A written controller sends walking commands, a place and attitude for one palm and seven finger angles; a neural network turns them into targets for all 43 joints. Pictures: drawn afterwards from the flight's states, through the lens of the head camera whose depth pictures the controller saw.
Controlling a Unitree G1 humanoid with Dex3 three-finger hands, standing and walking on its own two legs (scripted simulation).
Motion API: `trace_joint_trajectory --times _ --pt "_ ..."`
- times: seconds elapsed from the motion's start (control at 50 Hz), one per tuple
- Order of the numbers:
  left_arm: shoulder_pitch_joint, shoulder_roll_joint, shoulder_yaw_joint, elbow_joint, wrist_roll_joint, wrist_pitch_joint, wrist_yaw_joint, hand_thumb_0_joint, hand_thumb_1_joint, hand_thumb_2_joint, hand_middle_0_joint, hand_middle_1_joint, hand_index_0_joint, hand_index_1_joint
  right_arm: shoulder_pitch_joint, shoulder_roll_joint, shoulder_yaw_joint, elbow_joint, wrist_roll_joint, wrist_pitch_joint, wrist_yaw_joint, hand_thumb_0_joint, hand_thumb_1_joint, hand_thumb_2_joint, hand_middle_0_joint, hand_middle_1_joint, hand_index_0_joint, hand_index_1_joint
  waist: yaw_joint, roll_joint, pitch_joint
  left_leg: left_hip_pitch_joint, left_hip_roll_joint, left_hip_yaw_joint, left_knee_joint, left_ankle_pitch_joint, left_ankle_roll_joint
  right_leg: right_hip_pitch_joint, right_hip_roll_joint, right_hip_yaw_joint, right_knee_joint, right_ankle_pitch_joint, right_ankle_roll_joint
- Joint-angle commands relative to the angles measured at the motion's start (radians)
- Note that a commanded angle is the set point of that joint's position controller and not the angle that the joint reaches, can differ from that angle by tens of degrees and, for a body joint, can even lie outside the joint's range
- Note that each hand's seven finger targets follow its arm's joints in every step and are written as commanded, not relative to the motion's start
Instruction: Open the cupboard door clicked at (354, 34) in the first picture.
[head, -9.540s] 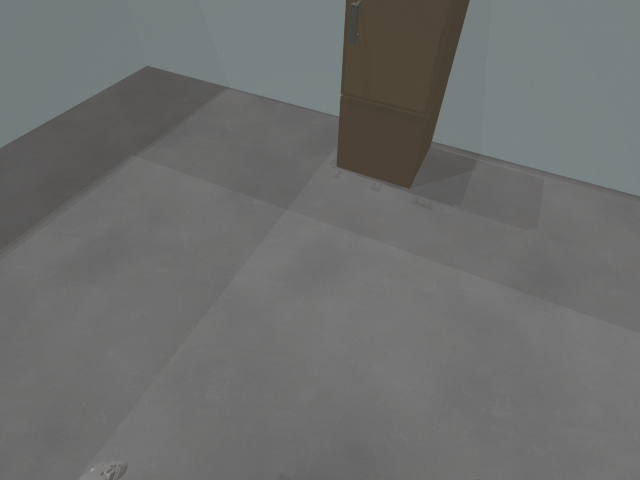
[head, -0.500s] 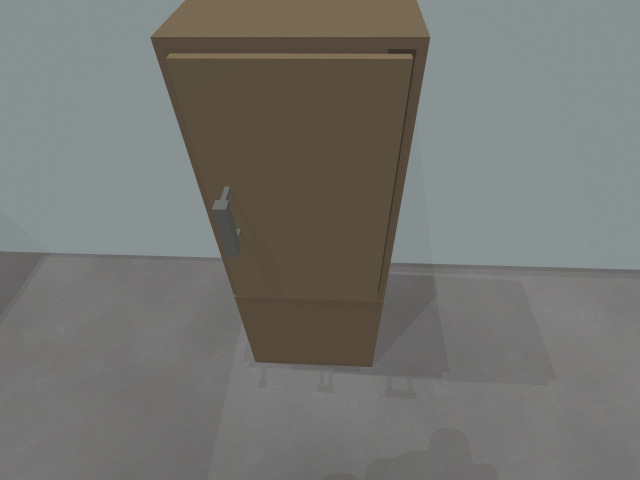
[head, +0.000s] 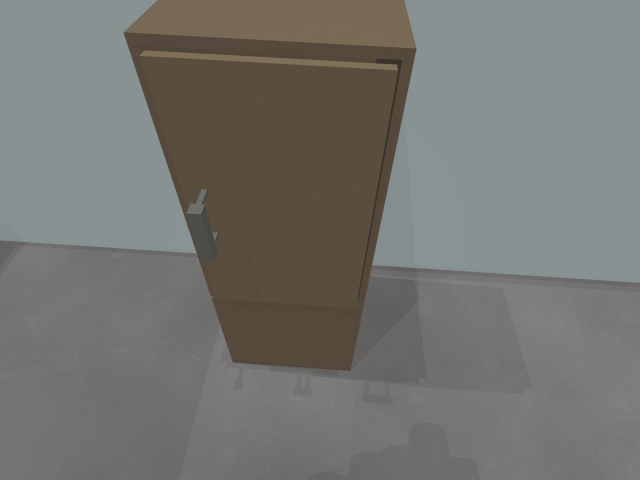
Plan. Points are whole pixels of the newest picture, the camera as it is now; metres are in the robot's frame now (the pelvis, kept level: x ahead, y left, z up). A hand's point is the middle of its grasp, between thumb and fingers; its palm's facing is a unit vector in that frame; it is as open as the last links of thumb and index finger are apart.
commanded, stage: come to a stop and stand still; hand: left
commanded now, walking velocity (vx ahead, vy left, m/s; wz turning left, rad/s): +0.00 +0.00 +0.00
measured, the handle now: (206, 225) +0.54 +0.25 -0.05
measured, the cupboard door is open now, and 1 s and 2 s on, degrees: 0 0 0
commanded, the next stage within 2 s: look again from close up in 0.18 s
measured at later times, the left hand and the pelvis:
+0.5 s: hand out of the picture +0.02 +0.18 -0.17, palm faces +0.03 -0.98 -0.20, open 7.4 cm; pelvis +0.02 +0.00 +0.00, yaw +0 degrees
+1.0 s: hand out of the picture +0.10 +0.20 -0.12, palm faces +0.22 -0.95 -0.23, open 7.3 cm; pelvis +0.02 +0.01 +0.00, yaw +1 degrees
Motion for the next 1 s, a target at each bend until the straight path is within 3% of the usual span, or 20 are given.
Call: trace_joint_trajectory --times 0.0,0.1,0.24,0.32,0.44,0.62,0.74,0.86,0.88,0.9,0.92,0.94,0.96,0.98 --pt "0.053 0.121 0.021 -0.022 -0.006 -0.015 0.005 0.000 0.900 0.900 -0.200 -0.300 -0.200 -0.300 0.017 -0.095 -0.016 -0.031 -0.002 -0.024 -0.008 0.000 -0.900 -0.900 0.200 0.300 0.200 0.300 -0.002 -0.003 0.006 0.051 0.062 -0.059 -0.051 0.138 0.039 -0.041 -0.129 0.119 -0.115 0.265 -0.005" --pt "0.059 0.113 0.020 -0.008 -0.006 -0.012 0.005 0.000 0.900 0.900 -0.200 -0.300 -0.200 -0.300 0.018 -0.092 -0.015 -0.015 -0.001 -0.023 -0.011 0.000 -0.900 -0.900 0.200 0.300 0.200 0.300 0.001 0.021 0.019 0.060 0.067 -0.063 -0.061 0.146 0.041 -0.042 -0.125 0.112 -0.119 0.255 -0.004" --pt "0.063 0.105 0.020 0.003 -0.003 -0.011 0.006 0.000 0.900 0.900 -0.200 -0.300 -0.200 -0.300 0.020 -0.086 -0.016 -0.004 -0.001 -0.025 -0.014 0.000 -0.900 -0.900 0.200 0.300 0.200 0.300 0.003 0.002 0.032 0.072 0.073 -0.066 -0.076 0.170 0.046 -0.037 -0.121 0.102 -0.121 0.267 0.001" --pt "0.065 0.105 0.022 0.008 -0.004 -0.012 0.006 0.000 0.900 0.900 -0.200 -0.300 -0.200 -0.300 0.015 -0.095 -0.017 -0.006 -0.002 -0.027 -0.016 0.000 -0.900 -0.900 0.200 0.300 0.200 0.300 0.003 -0.006 0.006 0.091 0.073 -0.066 -0.072 0.196 0.046 -0.024 -0.127 0.104 -0.118 0.304 0.000" --pt "0.067 0.100 0.021 0.013 -0.003 -0.009 0.006 0.000 0.900 0.900 -0.200 -0.300 -0.200 -0.300 0.014 -0.087 -0.016 0.001 -0.001 -0.025 -0.017 0.000 -0.900 -0.900 0.200 0.300 0.200 0.300 0.005 0.001 0.039 0.084 0.073 -0.068 -0.085 0.183 0.047 -0.035 -0.124 0.098 -0.128 0.274 0.003" --pt "0.070 0.100 0.023 0.018 -0.004 -0.011 0.006 0.000 0.900 0.900 -0.200 -0.300 -0.200 -0.300 0.012 -0.094 -0.017 0.003 -0.002 -0.028 -0.018 0.000 -0.900 -0.900 0.200 0.300 0.200 0.300 0.006 0.004 0.000 0.111 0.075 -0.068 -0.082 0.222 0.047 -0.015 -0.129 0.098 -0.124 0.311 0.003" --pt "0.068 0.097 0.022 0.022 -0.003 -0.008 0.007 0.000 0.900 0.900 -0.200 -0.300 -0.200 -0.300 0.015 -0.087 -0.015 0.012 -0.002 -0.026 -0.019 0.000 -0.900 -0.900 0.200 0.300 0.200 0.300 0.007 0.002 0.035 0.098 0.074 -0.070 -0.091 0.208 0.048 -0.021 -0.127 0.096 -0.133 0.298 0.003" --pt "0.075 0.094 0.022 0.024 -0.004 -0.009 0.007 0.000 0.900 0.900 -0.200 -0.300 -0.200 -0.300 0.022 -0.089 -0.014 0.015 -0.001 -0.026 -0.020 0.000 -0.900 -0.900 0.200 0.300 0.200 0.300 0.007 -0.001 0.024 0.102 0.073 -0.072 -0.094 0.213 0.047 -0.015 -0.129 0.095 -0.134 0.299 0.004" --pt "0.152 0.093 0.020 0.046 0.008 -0.029 0.050 0.000 0.900 0.900 -0.200 -0.300 -0.200 -0.300 -0.066 -0.105 -0.019 -0.065 0.008 -0.028 -0.009 0.000 -0.900 -0.900 0.200 0.300 0.200 0.300 0.030 0.024 0.106 -0.009 0.056 -0.023 0.155 0.177 0.015 -0.075 -0.200 0.182 -0.155 0.710 0.065" --pt "-0.586 0.323 0.112 -1.497 -0.214 -0.240 0.027 0.000 0.877 0.890 -0.202 -0.315 -0.202 -0.315 -0.002 -0.273 -0.041 -0.395 0.057 -0.168 -0.055 0.000 -0.900 -0.900 0.200 0.300 0.200 0.300 -0.109 0.187 -0.379 0.288 -0.044 -0.038 -0.016 0.325 0.060 0.026 -0.102 0.069 -0.023 0.645 0.015" --pt "-0.177 0.246 0.122 -1.241 -0.133 -0.205 0.066 0.000 0.853 0.880 -0.203 -0.330 -0.203 -0.330 -0.072 -0.191 -0.025 -0.347 0.037 -0.254 -0.084 0.000 -0.900 -0.900 0.200 0.300 0.200 0.300 0.004 0.343 -0.405 0.385 -0.005 -0.041 -0.033 0.503 0.067 -0.026 -0.039 0.032 0.062 0.410 -0.007" --pt "0.080 0.055 0.020 -1.080 -0.152 -0.076 0.090 0.000 0.830 0.870 -0.205 -0.345 -0.205 -0.345 -0.056 -0.143 -0.042 -0.354 0.065 -0.280 -0.077 0.000 -0.900 -0.900 0.200 0.300 0.200 0.300 -0.030 0.263 -0.263 0.277 0.010 -0.059 -0.018 0.504 0.055 -0.142 -0.027 -0.042 0.086 0.207 0.016" --pt "0.073 -0.067 -0.035 -1.057 -0.192 -0.073 0.060 0.000 0.807 0.860 -0.207 -0.360 -0.207 -0.360 -0.032 -0.159 -0.044 -0.338 0.067 -0.282 -0.073 0.000 -0.900 -0.900 0.200 0.300 0.200 0.300 -0.044 0.130 -0.151 0.190 0.004 -0.064 0.025 0.425 0.054 -0.185 -0.028 -0.058 0.058 0.214 0.027" --pt "-0.012 0.016 0.031 -1.068 -0.193 -0.118 0.042 0.000 0.783 0.850 -0.208 -0.375 -0.208 -0.375 -0.061 -0.195 -0.063 -0.390 0.055 -0.290 -0.070 0.000 -0.900 -0.900 0.200 0.300 0.200 0.300 -0.065 0.027 -0.047 0.070 -0.015 -0.077 0.075 0.277 0.056 -0.256 -0.024 -0.060 0.039 0.226 0.034"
